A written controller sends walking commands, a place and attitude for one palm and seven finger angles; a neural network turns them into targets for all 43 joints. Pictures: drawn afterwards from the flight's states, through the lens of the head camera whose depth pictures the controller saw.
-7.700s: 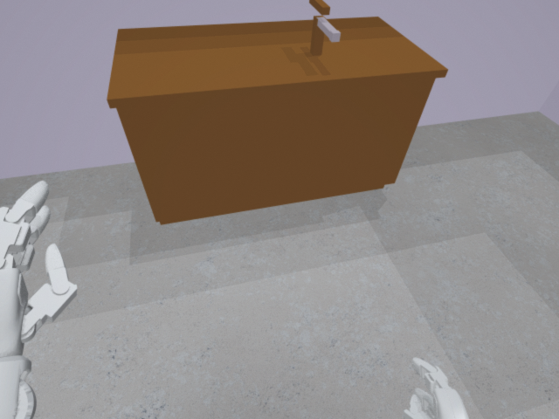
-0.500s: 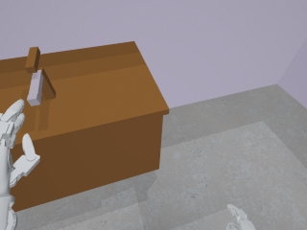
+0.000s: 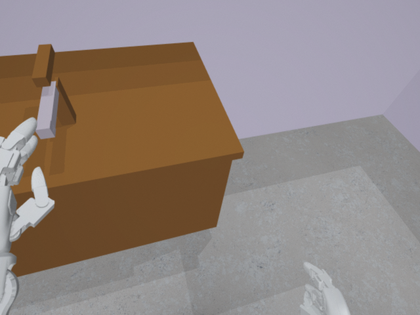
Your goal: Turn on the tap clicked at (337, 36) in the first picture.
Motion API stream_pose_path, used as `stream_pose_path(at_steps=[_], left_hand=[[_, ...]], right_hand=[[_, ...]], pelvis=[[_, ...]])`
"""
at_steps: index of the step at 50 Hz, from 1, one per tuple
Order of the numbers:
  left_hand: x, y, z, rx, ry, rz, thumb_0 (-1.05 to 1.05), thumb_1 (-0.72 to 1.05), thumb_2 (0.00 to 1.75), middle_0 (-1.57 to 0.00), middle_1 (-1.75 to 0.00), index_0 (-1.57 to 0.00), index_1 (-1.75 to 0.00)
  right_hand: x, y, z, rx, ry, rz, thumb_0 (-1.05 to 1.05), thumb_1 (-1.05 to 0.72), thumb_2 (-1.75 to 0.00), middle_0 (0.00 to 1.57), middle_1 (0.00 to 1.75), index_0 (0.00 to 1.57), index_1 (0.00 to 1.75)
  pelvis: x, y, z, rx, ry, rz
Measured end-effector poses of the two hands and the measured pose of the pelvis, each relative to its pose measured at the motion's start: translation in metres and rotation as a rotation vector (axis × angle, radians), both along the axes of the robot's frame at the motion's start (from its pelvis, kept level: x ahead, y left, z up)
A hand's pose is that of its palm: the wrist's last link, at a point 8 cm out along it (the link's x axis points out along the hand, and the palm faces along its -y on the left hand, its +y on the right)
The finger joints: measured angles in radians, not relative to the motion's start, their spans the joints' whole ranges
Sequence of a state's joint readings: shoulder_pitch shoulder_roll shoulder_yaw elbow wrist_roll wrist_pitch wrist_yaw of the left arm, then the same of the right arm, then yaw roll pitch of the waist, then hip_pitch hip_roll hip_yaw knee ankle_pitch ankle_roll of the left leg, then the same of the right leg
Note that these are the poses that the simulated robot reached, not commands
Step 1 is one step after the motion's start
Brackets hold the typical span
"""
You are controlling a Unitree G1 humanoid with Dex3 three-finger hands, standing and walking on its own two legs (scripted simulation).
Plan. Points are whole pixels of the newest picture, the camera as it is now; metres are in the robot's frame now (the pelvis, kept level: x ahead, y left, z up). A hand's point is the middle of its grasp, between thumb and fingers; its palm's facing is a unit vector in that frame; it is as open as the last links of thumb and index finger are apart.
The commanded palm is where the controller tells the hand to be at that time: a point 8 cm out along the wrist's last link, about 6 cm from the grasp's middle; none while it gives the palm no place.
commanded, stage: shuffle to correct the standing spot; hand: left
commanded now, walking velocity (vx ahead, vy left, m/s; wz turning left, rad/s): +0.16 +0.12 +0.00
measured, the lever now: (45, 129) +0.43 +0.40 +0.05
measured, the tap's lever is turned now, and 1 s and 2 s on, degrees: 0 0 0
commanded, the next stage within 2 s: come to a stop and stand still in 0.66 s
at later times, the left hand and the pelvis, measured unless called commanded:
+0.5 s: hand (33, 173) +0.26 +0.29 +0.16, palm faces +0.41 -0.85 -0.35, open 7.4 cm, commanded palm +0.20 +0.32 +0.17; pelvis +0.04 +0.04 -0.02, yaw +1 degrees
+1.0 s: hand (23, 157) +0.28 +0.31 +0.16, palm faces +0.47 -0.82 -0.33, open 7.4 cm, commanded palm +0.23 +0.33 +0.17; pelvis +0.08 +0.05 -0.02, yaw +2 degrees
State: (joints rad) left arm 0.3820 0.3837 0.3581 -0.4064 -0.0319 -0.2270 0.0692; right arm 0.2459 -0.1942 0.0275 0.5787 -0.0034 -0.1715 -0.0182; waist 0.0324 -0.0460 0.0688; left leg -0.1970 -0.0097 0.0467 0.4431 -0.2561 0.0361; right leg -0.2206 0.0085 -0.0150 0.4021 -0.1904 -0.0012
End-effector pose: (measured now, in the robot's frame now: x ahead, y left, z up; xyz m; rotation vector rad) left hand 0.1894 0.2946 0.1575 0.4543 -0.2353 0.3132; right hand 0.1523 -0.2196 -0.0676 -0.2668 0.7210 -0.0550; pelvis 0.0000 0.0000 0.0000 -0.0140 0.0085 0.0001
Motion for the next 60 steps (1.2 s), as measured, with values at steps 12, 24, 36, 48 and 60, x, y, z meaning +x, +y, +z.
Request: stream_pose_path(at_steps=[12, 24, 36, 48, 60], left_hand=[[0.025, 0.015, 0.006, -0.011, -0.065, -0.021, 0.02, 0.89, 0.90, -0.21, -0.30, -0.21, -0.30], [0.032, 0.030, 0.010, 0.013, -0.130, 0.007, 0.02, 0.89, 0.90, -0.21, -0.30, -0.22, -0.30], [0.062, 0.031, 0.021, 0.055, -0.071, -0.049, 0.02, 0.89, 0.90, -0.21, -0.30, -0.21, -0.30], [0.046, 0.052, 0.018, 0.052, -0.128, 0.080, 0.02, 0.89, 0.90, -0.21, -0.30, -0.22, -0.30], [0.085, 0.101, 0.036, 0.016, -0.226, 0.049, 0.02, 0.89, 0.90, -0.21, -0.30, -0.21, -0.30]], right_hand=[[0.059, 0.029, 0.012, 0.021, -0.106, 0.006, 0.01, -0.91, -0.90, 0.20, 0.30, 0.21, 0.30], [0.055, 0.034, -0.015, 0.016, 0.004, -0.007, 0.01, -0.91, -0.90, 0.20, 0.30, 0.21, 0.30], [0.036, 0.046, -0.021, 0.071, 0.038, -0.104, 0.01, -0.91, -0.90, 0.20, 0.30, 0.21, 0.30], [0.077, 0.045, -0.036, 0.031, 0.072, -0.007, 0.01, -0.91, -0.90, 0.20, 0.30, 0.20, 0.30], [0.110, 0.085, 0.012, 0.010, -0.142, 0.016, 0.01, -0.91, -0.90, 0.20, 0.30, 0.20, 0.30]], pelvis=[[0.028, 0.023, -0.007, -0.009, 0.011, -0.001], [0.043, 0.035, -0.019, -0.022, -0.007, 0.025], [0.062, 0.052, -0.011, 0.003, -0.035, 0.004], [0.075, 0.049, -0.022, 0.011, -0.061, 0.024], [0.086, 0.088, -0.007, 0.004, -0.067, -0.002]])
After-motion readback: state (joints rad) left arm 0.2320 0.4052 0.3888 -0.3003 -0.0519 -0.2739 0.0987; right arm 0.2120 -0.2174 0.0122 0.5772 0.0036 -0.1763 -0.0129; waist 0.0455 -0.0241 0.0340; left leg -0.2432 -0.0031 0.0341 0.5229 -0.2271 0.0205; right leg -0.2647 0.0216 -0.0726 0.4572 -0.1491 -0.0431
